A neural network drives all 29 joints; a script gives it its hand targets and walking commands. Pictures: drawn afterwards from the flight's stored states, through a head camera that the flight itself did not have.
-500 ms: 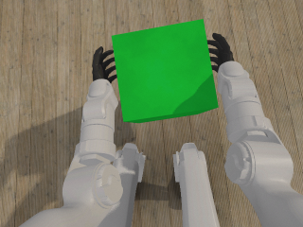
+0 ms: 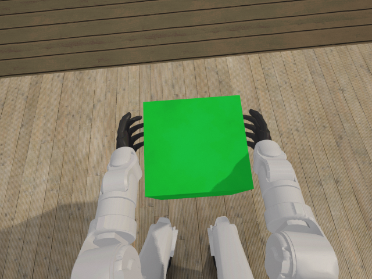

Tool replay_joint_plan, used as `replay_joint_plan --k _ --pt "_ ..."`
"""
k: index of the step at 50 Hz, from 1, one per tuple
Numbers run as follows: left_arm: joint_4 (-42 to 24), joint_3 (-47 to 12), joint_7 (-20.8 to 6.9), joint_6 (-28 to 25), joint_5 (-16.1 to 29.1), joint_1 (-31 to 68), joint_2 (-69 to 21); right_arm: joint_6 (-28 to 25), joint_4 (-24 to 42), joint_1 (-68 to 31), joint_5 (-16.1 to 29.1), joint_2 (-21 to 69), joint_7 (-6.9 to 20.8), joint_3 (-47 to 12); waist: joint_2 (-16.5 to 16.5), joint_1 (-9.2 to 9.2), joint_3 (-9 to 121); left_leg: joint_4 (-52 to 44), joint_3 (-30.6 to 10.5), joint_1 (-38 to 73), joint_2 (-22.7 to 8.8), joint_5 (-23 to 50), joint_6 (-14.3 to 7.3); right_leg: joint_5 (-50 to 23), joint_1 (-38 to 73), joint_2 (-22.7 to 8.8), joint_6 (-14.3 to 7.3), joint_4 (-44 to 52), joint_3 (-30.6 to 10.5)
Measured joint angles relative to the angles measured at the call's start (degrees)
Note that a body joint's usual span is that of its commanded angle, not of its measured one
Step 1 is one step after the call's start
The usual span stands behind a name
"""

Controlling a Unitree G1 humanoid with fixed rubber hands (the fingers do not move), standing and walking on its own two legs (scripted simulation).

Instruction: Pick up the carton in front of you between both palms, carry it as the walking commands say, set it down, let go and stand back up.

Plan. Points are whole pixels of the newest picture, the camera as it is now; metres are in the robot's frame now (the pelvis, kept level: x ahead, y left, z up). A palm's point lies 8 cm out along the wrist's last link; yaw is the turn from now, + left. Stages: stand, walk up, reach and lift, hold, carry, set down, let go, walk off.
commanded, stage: reach and lift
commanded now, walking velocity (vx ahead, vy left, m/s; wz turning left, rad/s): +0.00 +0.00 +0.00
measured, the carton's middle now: (194, 155) +0.42 -0.01 -0.13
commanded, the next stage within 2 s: hold in 1.78 s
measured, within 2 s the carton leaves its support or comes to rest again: neither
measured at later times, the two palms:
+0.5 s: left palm (91, 129) +0.38 +0.15 +0.12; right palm (287, 132) +0.37 -0.15 +0.10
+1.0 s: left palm (49, 111) +0.36 +0.15 +0.21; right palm (318, 125) +0.34 -0.14 +0.20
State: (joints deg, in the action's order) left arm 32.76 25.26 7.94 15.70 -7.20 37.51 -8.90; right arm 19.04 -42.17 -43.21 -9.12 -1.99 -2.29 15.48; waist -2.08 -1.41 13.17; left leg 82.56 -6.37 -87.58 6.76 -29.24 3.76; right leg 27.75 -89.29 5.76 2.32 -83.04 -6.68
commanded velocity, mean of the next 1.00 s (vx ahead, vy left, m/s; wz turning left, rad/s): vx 0.00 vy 0.00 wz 0.00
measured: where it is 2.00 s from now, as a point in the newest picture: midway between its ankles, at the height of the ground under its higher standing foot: (191, 276)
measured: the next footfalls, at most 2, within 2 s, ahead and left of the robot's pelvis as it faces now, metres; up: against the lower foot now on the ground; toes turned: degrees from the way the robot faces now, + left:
none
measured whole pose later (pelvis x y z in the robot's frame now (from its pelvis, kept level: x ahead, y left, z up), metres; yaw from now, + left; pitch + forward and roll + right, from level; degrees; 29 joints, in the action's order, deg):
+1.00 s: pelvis +0.05 +0.01 +0.18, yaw -1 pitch -3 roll +0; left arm 25.8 18.5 0.8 33.4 -18.6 19.5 -9.9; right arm 36.2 -25.0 -17.2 -17.7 9.2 -1.8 15.9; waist -0.2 -0.3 2.9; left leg 27.1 -8.6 -10.9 2.8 -13.5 0.7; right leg 12.2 -11.7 2.7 0.9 -26.6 -8.2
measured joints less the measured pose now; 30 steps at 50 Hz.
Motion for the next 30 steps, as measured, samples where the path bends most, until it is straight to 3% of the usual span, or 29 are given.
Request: replay_joint_plan --k 19,30 --pt "-0.07 -3.77 -2.43 -0.85 -3.28 -13.67 -1.51 -1.32 4.86 17.23 -1.80 5.58 -0.45 0.83 0.63 0.44 -0.61 -26.29 -1.77 32.95 -1.70 5.79 -1.87 -5.65 33.58 -1.18 -0.78 27.05 -0.74" --pt "-3.23 -7.91 -3.64 4.22 -3.94 -20.15 -0.39 3.30 10.69 25.84 -1.96 8.11 -1.56 -1.36 1.20 0.86 -3.40 -43.20 -2.14 55.28 -2.92 10.78 -2.73 -10.62 56.05 -2.21 -1.10 44.12 -1.52"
